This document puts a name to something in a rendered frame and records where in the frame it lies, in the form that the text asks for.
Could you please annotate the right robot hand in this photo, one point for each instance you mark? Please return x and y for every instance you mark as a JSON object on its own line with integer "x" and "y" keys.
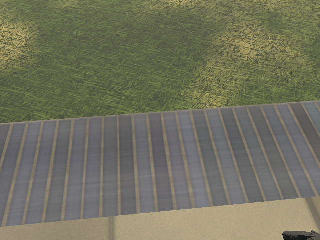
{"x": 301, "y": 235}

